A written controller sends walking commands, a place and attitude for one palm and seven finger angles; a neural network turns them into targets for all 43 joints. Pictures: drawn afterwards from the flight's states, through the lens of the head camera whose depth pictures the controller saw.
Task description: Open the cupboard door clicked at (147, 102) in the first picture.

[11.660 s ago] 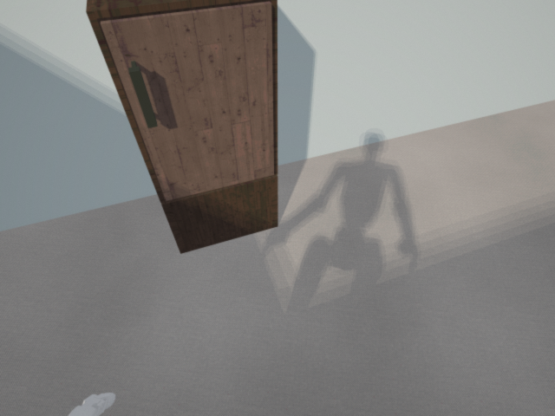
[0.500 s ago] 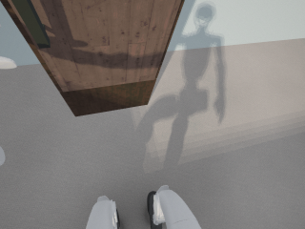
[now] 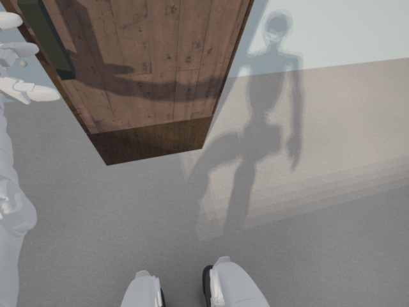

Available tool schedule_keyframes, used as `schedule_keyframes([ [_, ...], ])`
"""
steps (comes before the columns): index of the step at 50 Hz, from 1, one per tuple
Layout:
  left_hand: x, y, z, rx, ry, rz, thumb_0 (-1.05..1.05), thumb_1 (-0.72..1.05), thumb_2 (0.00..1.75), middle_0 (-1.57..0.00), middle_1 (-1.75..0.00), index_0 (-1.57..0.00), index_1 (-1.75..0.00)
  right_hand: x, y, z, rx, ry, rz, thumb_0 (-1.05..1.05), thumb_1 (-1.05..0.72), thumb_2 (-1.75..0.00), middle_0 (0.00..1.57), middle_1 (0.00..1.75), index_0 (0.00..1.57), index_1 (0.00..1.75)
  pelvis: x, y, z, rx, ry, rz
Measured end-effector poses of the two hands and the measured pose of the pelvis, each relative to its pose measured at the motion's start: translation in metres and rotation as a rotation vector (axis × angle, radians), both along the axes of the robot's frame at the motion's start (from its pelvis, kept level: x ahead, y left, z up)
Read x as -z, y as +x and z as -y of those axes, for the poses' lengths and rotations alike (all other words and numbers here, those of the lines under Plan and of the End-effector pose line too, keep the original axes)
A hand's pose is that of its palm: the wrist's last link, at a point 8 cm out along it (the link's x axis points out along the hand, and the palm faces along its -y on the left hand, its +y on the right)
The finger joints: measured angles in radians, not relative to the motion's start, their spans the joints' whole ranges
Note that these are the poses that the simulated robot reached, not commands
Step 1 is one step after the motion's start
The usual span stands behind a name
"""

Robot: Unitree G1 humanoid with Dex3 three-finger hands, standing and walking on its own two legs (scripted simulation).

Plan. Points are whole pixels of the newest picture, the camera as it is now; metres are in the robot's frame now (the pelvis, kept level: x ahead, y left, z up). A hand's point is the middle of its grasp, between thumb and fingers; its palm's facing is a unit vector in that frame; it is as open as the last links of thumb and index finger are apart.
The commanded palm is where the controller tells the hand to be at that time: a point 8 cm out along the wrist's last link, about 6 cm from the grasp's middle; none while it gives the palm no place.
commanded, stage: slide the fingers in behind the handle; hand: left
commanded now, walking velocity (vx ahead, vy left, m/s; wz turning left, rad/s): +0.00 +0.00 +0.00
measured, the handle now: (51, 33) +0.59 +0.21 +0.08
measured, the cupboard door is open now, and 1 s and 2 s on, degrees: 0 0 0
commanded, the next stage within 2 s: close the thumb around the handle in 1.12 s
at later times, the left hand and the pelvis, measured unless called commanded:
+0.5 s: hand (42, 66) +0.52 +0.22 +0.08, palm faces +0.11 -0.99 +0.01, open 14.0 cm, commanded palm +0.50 +0.25 +0.07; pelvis +0.00 -0.01 +0.00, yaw +1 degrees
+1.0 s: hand (58, 63) +0.53 +0.20 +0.07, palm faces +0.11 -0.99 +0.01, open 14.0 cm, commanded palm +0.51 +0.24 +0.07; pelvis -0.01 -0.01 +0.00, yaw +1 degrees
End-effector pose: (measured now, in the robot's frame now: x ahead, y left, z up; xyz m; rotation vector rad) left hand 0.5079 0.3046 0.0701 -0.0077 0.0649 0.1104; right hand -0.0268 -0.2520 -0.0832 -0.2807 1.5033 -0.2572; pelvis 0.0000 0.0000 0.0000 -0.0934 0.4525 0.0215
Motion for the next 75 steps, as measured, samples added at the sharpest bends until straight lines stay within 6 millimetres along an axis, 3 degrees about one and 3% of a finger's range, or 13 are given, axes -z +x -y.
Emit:
schedule_keyframes([
  [25, -0.007, -0.012, 0.033, -0.001, 0.002, 0.045, -0.01, -0.50, 0.30, -0.30, -1.20, -0.29, -1.20, 0.001, 0.008, 0.018, -0.013, -0.001, 0.042, 0.01, -0.91, -0.89, 0.20, 0.30, 0.20, 0.30, -0.003, -0.002, 0.010, -0.003, 0.016, 0.029],
  [38, -0.007, -0.015, 0.040, -0.033, 0.012, 0.047, -0.01, -0.50, 0.30, -0.26, -1.19, -0.28, -1.19, 0.008, -0.003, 0.017, -0.021, 0.019, 0.037, 0.01, -0.91, -0.89, 0.20, 0.30, 0.20, 0.30, 0.001, -0.010, 0.013, -0.007, 0.022, 0.028],
  [53, -0.003, -0.001, 0.055, -0.006, 0.005, 0.034, -0.01, -0.50, 0.30, -0.29, -1.20, -0.29, -1.20, 0.006, -0.012, 0.016, -0.008, 0.002, 0.029, 0.01, -0.91, -0.89, 0.20, 0.30, 0.20, 0.30, 0.003, -0.010, 0.010, -0.002, 0.021, 0.015],
  [63, -0.002, 0.003, 0.047, -0.026, 0.019, 0.042, -0.01, -0.50, 0.31, -0.30, -1.20, -0.30, -1.20, 0.006, -0.013, 0.010, 0.003, 0.017, 0.010, 0.01, -0.91, -0.89, 0.20, 0.30, 0.20, 0.30, 0.002, -0.006, 0.009, 0.005, 0.021, 0.006],
  [69, -0.007, -0.002, 0.046, -0.012, 0.015, 0.048, -0.01, -0.39, 0.35, -0.31, -1.21, -0.30, -1.21, 0.006, -0.008, 0.009, 0.001, 0.027, 0.009, 0.01, -0.91, -0.89, 0.20, 0.30, 0.20, 0.30, -0.001, -0.002, 0.008, 0.002, 0.019, 0.014],
  [75, -0.002, -0.004, 0.047, -0.017, -0.001, 0.019, -0.01, -0.15, 0.45, -0.33, -1.24, -0.32, -1.24, 0.005, 0.001, 0.012, -0.012, 0.016, 0.034, 0.01, -0.91, -0.89, 0.20, 0.30, 0.20, 0.30, -0.001, -0.002, 0.008, -0.004, 0.018, 0.020],
])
